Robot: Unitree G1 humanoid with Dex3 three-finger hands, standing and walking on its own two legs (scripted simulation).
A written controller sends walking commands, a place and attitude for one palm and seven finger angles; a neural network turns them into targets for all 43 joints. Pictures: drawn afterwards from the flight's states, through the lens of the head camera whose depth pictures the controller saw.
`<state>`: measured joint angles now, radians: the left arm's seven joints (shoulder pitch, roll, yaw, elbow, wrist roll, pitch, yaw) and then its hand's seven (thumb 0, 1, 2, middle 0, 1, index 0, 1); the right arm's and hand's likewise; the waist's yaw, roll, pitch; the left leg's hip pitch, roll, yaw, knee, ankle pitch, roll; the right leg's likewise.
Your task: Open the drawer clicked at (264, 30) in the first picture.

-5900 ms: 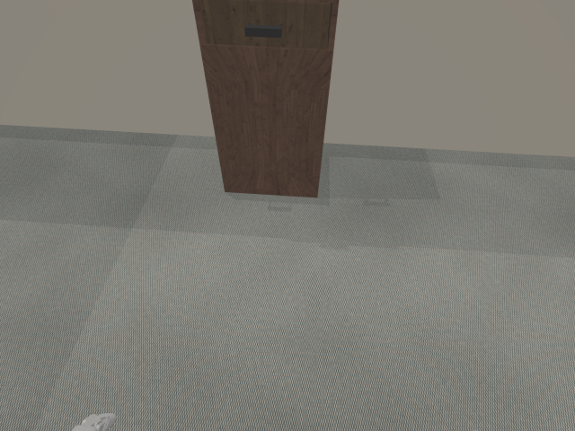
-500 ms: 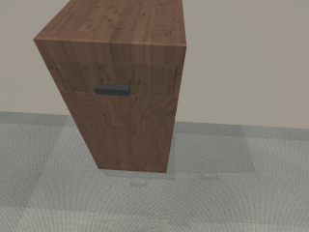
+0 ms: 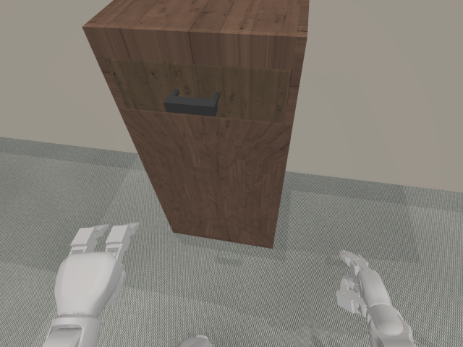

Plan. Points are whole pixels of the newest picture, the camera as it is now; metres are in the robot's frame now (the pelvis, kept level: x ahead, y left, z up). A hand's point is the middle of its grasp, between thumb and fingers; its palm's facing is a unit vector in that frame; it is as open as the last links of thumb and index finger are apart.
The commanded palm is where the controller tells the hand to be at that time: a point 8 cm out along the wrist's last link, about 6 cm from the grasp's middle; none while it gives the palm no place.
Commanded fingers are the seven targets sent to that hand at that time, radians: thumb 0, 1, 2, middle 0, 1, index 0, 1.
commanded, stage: raise the hand with hooked fingers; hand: left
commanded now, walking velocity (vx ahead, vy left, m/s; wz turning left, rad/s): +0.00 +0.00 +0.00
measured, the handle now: (193, 100) +0.60 +0.20 +0.08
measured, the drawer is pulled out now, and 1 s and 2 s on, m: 0.00 0.00 0.00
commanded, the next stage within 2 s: move the hooked fingers above the handle in 1.34 s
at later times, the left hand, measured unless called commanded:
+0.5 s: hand (97, 212) +0.27 +0.26 +0.11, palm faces +0.10 -0.10 -0.99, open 12.4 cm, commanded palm +0.24 +0.26 +0.17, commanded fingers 0.00 -0.36 0.36 -0.29 -1.11 -0.29 -1.11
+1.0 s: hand (72, 148) +0.32 +0.28 +0.19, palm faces +0.07 -0.04 -1.00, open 13.8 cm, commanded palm +0.28 +0.29 +0.25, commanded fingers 0.00 -0.50 0.30 -0.30 -1.20 -0.30 -1.20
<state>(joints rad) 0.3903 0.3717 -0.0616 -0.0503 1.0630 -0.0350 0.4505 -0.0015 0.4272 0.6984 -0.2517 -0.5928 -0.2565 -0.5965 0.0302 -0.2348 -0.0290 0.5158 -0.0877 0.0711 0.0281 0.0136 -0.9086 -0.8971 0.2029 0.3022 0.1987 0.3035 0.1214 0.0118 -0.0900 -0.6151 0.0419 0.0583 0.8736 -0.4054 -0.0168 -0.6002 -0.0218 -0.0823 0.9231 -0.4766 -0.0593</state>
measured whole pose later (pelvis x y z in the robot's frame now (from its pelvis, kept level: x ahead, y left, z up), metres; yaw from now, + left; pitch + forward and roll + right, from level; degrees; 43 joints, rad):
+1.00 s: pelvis +0.01 +0.04 +0.05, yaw +1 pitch -1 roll +0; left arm -0.18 0.57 -0.03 -0.02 0.85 0.00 -0.09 0.00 -0.49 0.30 -0.32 -1.19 -0.32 -1.20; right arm 0.10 -0.25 0.02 0.64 0.01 0.14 -0.01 0.01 -0.91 -0.90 0.21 0.30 0.20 0.30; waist 0.09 0.10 0.03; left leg -0.18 -0.02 0.06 0.39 -0.19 0.03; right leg -0.15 -0.04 -0.09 0.40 -0.24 0.01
